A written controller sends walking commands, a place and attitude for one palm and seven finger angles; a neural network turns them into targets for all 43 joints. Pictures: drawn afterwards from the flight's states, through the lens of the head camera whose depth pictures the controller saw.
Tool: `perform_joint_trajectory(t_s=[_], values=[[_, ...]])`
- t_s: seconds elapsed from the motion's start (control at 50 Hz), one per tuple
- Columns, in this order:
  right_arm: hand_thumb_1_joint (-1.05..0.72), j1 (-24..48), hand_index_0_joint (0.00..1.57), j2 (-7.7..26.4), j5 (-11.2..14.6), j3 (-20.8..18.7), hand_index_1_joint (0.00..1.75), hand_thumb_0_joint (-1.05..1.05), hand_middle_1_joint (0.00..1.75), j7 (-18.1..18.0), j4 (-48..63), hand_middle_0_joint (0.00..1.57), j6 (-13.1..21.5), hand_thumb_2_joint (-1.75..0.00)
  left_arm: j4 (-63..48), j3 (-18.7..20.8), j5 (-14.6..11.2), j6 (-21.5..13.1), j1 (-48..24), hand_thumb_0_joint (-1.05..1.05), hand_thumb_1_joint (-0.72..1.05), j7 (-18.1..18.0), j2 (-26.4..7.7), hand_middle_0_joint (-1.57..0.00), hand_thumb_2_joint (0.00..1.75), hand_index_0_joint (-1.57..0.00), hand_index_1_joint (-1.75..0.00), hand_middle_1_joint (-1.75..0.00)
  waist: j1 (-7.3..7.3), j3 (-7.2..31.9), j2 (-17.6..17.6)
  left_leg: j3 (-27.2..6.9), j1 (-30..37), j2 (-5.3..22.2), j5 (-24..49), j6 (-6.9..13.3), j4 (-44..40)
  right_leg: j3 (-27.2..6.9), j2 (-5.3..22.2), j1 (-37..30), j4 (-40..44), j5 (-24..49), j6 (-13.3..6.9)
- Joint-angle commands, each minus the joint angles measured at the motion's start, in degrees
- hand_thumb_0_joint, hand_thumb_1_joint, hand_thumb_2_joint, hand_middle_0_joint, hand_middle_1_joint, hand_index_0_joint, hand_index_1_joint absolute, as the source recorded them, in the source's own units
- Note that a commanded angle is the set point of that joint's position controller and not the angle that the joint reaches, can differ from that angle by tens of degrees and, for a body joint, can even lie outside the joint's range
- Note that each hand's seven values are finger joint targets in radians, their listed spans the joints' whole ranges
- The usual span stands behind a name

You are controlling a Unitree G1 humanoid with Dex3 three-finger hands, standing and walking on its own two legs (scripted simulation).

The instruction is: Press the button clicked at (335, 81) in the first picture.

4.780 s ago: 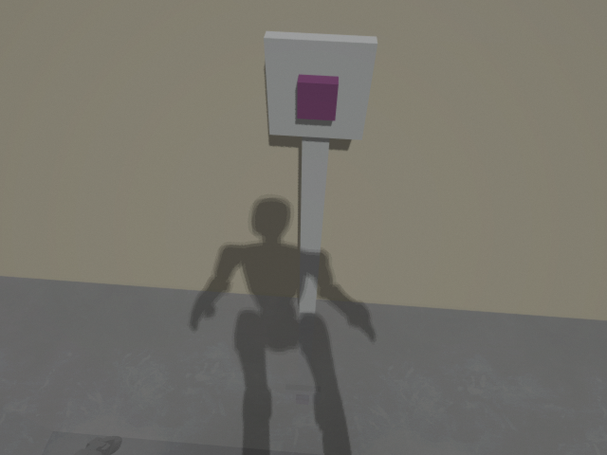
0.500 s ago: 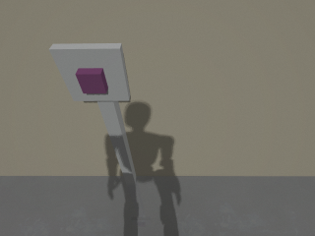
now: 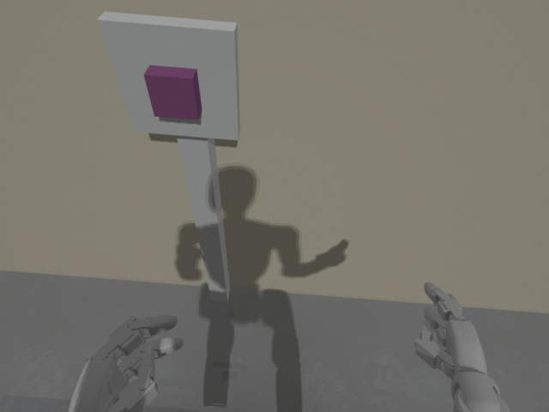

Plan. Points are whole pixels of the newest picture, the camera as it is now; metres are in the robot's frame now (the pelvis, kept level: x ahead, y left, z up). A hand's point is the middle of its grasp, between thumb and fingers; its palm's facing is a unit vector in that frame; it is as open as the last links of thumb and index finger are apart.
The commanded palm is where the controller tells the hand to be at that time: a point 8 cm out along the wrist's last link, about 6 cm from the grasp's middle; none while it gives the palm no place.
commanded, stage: raise the hand and make a fist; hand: left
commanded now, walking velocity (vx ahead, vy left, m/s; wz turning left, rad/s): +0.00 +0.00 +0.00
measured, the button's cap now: (175, 92) +0.53 +0.22 +0.18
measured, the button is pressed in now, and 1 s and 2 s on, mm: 0 0 0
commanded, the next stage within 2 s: aim a knuckle at the button in 1.56 s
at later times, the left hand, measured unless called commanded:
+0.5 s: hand (101, 332) +0.18 +0.22 +0.09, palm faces +0.17 -0.98 -0.09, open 3.1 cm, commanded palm +0.15 +0.26 +0.10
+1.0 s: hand (93, 277) +0.22 +0.23 +0.14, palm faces +0.06 -1.00 -0.07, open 3.1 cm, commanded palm +0.19 +0.28 +0.16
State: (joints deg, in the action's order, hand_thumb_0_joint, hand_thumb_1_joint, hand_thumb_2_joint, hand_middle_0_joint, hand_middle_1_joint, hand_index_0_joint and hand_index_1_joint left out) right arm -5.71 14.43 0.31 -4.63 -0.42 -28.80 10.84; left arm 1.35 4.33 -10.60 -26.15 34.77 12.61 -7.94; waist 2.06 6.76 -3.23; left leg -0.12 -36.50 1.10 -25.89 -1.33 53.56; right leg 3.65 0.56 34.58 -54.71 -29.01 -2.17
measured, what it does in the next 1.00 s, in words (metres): stands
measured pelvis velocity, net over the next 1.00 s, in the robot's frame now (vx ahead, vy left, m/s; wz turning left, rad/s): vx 0.01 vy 0.03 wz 0.02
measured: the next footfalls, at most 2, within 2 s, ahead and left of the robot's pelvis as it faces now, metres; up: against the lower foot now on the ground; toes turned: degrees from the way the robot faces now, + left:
none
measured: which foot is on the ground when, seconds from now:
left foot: down 0.00-1.00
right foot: down 0.00-1.00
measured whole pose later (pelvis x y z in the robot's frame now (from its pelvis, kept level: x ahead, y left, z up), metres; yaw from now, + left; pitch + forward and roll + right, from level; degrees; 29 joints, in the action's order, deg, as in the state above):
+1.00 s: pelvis +0.01 +0.03 +0.03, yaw +1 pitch +2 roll -1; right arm -13.0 13.1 2.5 4.0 -3.9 -32.3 14.7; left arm -11.5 11.4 -15.9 -2.7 18.6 13.2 -15.3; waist 2.7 4.8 2.7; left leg -1.0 -22.5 0.4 -21.4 0.6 41.8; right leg 4.6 0.7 18.4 -38.8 -22.4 -0.1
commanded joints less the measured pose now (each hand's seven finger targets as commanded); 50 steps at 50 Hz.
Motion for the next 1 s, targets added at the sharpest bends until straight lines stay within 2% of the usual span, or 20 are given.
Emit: perform_joint_trajectory(t_s=[0.0,0.06,0.1,0.14,0.2,0.24,0.28,0.3,0.38,0.44,0.48,0.52,0.56,0.6,0.66,0.7,0.74,0.82,0.9,0.98], values=[[-0.9,-3.1,0.2,3.9,-0.8,0.2,0.3,0.0,0.3,-1.2,7.9,0.2,1.5,-0.9,-29.4,4.7,-2.3,-9.4,-14.5,0.0,0.9,-4.9,-6.4,-0.83,0.9,-0.83,-0.99,-0.99,-4.31,10.2,8.0,-0.1,4.9,-1.3,16.0,3.2,-0.4,-2.1,-1.0,2.1,5.2,20.2,1.3],[-0.9,-3.5,0.2,4.9,-0.4,1.3,0.3,0.0,0.3,-2.2,6.6,0.2,3.3,-0.9,-29.1,-1.4,-2.4,-12.7,-18.3,0.0,0.9,-2.4,-3.9,-0.92,0.9,-0.92,-1.08,-1.08,-6.66,8.4,9.3,-1.8,3.7,-0.5,9.9,3.4,1.1,-2.0,-1.6,8.1,5.4,10.8,0.8],[-0.9,-3.4,0.2,5.8,0.2,2.3,0.3,0.0,0.3,-2.6,6.5,0.2,4.4,-0.9,-26.8,-5.4,-2.7,-11.1,-20.7,0.0,0.9,1.0,-3.4,-0.97,0.9,-0.97,-1.14,-1.14,-8.12,6.8,8.5,-3.0,2.8,-0.2,6.4,3.8,0.6,-2.3,-1.7,8.2,6.5,6.8,0.8],[-0.9,-3.8,0.2,6.4,1.2,2.3,0.3,0.0,0.3,-3.3,6.8,0.2,4.5,-0.9,-21.5,-3.0,-2.4,-5.4,-16.3,0.0,0.9,3.3,-7.1,-1.02,0.9,-1.02,-1.2,-1.2,-6.8,5.8,5.8,-3.2,1.3,-0.2,3.4,3.5,-1.2,-3.6,-1.4,5.5,9.9,3.3,1.1],[-0.9,-1.6,0.2,5.7,2.6,2.5,0.3,0.0,0.3,-4.1,8.5,0.2,2.6,-0.9,-12.3,4.2,-2.4,7.4,-6.9,0.0,0.9,3.8,-12.0,-1.11,0.9,-1.11,-1.29,-1.29,-1.65,5.9,1.9,-2.4,-0.6,-1.1,2.2,3.3,-5.1,-5.3,-0.3,-1.3,14.3,-2.2,1.6],[-0.9,0.9,0.2,4.6,2.9,3.3,0.3,0.0,0.3,-4.6,11.1,0.2,1.3,-0.9,-18.3,6.6,-4.2,13.5,-7.2,0.0,0.9,1.6,-12.4,-1.16,0.9,-1.16,-1.35,-1.35,0.78,6.9,3.7,-1.7,1.1,-1.7,2.7,3.0,-8.0,-4.8,0.7,-5.2,15.2,-2.6,1.8],[-0.9,1.6,0.2,3.2,2.8,3.8,0.3,0.0,0.3,-4.8,11.3,0.2,0.8,-0.9,-22.9,9.1,-5.9,16.1,-7.3,0.0,0.9,-3.1,-10.8,-1.22,0.9,-1.22,-1.41,-1.41,1.78,6.1,4.2,-1.4,3.1,-1.3,4.2,2.6,-10.0,-3.0,0.4,-6.8,15.4,-0.7,1.7],[-0.9,2.0,0.2,2.6,2.5,4.0,0.3,0.0,0.3,-4.9,10.5,0.2,0.8,-0.9,-23.1,10.3,-6.4,16.0,-7.0,0.0,0.9,-5.6,-10.4,-1.24,0.9,-1.24,-1.44,-1.44,1.97,4.9,1.3,-2.2,3.1,-0.8,4.9,2.6,-10.8,-1.7,-0.3,-7.3,14.9,0.4,1.6],[-0.9,-3.2,0.2,3.0,1.4,3.4,0.3,0.0,0.3,-3.8,8.4,0.2,2.6,-0.9,-28.6,10.3,-4.0,9.2,-9.5,0.0,0.9,-11.3,-10.5,-1.3,0.9,-1.3,-1.5,-1.5,-0.01,3.8,5.0,-1.6,5.6,-0.2,8.2,2.4,-11.8,0.2,-1.3,-4.8,13.2,5.4,1.2],[-0.9,-4.6,0.2,4.8,1.0,3.4,0.3,0.0,0.3,-3.0,7.0,0.2,4.8,-0.9,-27.9,4.7,-2.1,4.1,-12.3,0.0,0.9,-9.2,-8.9,-1.3,0.9,-1.3,-1.5,-1.5,-2.9,2.4,6.8,-1.7,6.5,-0.3,6.2,2.6,-11.0,0.0,-1.3,-1.7,13.3,3.7,1.3],[-0.9,-5.2,0.2,5.7,1.4,3.3,0.3,0.0,0.3,-3.1,6.2,0.2,6.4,-0.9,-25.8,3.2,-2.8,3.4,-12.9,0.0,0.9,-5.9,-8.9,-1.3,0.9,-1.3,-1.5,-1.5,-3.76,2.7,6.5,-1.9,7.0,-0.5,4.9,2.7,-11.0,-0.8,-1.1,-2.1,14.6,3.1,1.4],[-0.9,-5.3,0.2,6.5,2.1,3.0,0.3,0.0,0.3,-3.6,6.1,0.2,7.4,-0.9,-24.4,3.1,-4.0,4.7,-13.3,0.0,0.9,-2.7,-9.6,-1.3,0.9,-1.3,-1.5,-1.5,-3.92,3.2,4.1,-2.1,7.4,-0.7,3.7,2.9,-11.4,-1.6,-0.8,-3.3,16.5,1.6,1.6],[-0.9,-5.0,0.2,6.8,2.4,3.0,0.3,0.0,0.3,-4.3,5.9,0.2,8.0,-0.9,-24.1,6.0,-4.6,6.8,-13.4,0.0,0.9,-1.4,-12.2,-1.3,0.9,-1.3,-1.5,-1.5,-2.71,4.2,4.5,-2.1,8.5,-1.0,4.1,3.0,-12.6,-1.9,-0.4,-5.2,17.8,1.9,1.6],[-0.9,-4.4,0.2,6.6,2.5,3.1,0.3,0.0,0.3,-4.6,5.5,0.2,8.0,-0.9,-23.4,10.1,-4.9,9.3,-13.6,0.0,0.9,-2.0,-14.9,-1.3,0.9,-1.3,-1.5,-1.5,-1.35,4.0,4.3,-2.4,9.3,-0.9,5.1,2.9,-14.2,-1.3,-0.6,-7.3,18.1,3.2,1.5],[-0.9,-3.9,0.2,5.5,2.4,3.4,0.3,0.0,0.3,-4.6,5.7,0.2,7.9,-0.9,-27.3,12.8,-6.0,10.9,-14.9,0.0,0.9,-4.1,-14.3,-1.3,0.9,-1.3,-1.5,-1.5,-0.18,5.3,7.0,-2.1,13.2,-0.8,11.3,2.6,-15.7,0.3,-0.9,-10.2,17.4,11.4,1.2],[-0.9,-4.0,0.2,5.3,2.2,3.7,0.3,0.0,0.3,-4.3,5.4,0.2,7.8,-0.9,-27.4,12.9,-6.1,11.7,-16.2,0.0,0.9,-5.1,-13.9,-1.3,0.9,-1.3,-1.5,-1.5,-0.26,4.7,6.1,-2.3,14.1,-0.7,14.5,2.5,-16.0,0.9,-1.3,-11.5,17.2,15.2,1.2],[-0.9,-4.3,0.2,5.4,2.1,4.0,0.3,0.0,0.3,-3.8,5.2,0.2,7.9,-0.9,-27.5,11.5,-5.9,12.2,-17.6,0.0,0.9,-4.8,-12.7,-1.3,0.9,-1.3,-1.5,-1.5,-0.87,3.5,7.9,-2.0,15.8,-0.6,17.3,2.2,-16.2,1.2,-1.4,-11.7,17.4,18.9,1.1],[-0.9,-4.3,0.2,6.1,2.4,4.5,0.3,0.0,0.3,-3.6,4.9,0.2,7.8,-0.9,-24.9,8.3,-5.4,15.8,-19.6,0.0,0.9,-1.6,-11.8,-1.3,0.9,-1.3,-1.5,-1.5,-1.63,1.3,7.4,-2.1,17.4,-0.6,18.7,2.4,-17.2,1.0,-1.4,-12.8,19.1,21.8,1.2],[-0.9,-3.9,0.2,6.4,2.4,4.9,0.3,0.0,0.3,-4.3,4.7,0.2,7.1,-0.9,-24.3,11.6,-6.0,20.0,-21.9,0.0,0.9,0.8,-15.1,-1.3,0.9,-1.3,-1.5,-1.5,-0.68,2.6,6.1,-2.1,19.1,-0.9,20.4,2.6,-18.4,0.8,-1.5,-15.8,20.8,24.1,1.2],[-0.9,-3.0,0.2,5.7,2.4,5.4,0.3,0.0,0.3,-4.6,4.6,0.2,6.9,-0.9,-26.8,15.7,-7.0,20.8,-27.4,0.0,0.9,0.4,-17.4,-1.3,0.9,-1.3,-1.5,-1.5,-0.15,4.9,6.2,-2.1,22.0,-1.0,22.5,2.5,-19.8,0.9,-1.3,-17.9,21.9,25.8,1.3]])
